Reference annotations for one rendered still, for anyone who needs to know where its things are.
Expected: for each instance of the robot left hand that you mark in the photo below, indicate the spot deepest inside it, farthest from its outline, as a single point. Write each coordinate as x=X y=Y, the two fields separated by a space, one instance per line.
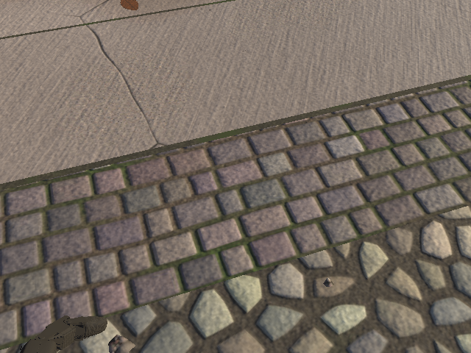
x=63 y=332

